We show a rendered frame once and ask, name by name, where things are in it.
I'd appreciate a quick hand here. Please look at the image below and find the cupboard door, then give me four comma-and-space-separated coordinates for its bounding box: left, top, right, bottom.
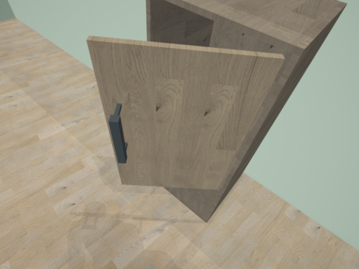
86, 36, 285, 190

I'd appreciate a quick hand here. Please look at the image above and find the handle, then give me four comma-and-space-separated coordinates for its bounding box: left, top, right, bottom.
108, 103, 128, 164

